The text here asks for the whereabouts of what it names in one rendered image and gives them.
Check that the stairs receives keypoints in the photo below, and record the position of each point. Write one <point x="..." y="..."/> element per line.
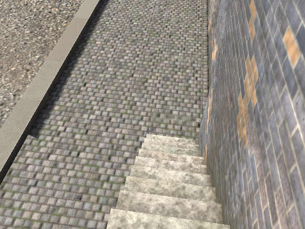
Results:
<point x="168" y="188"/>

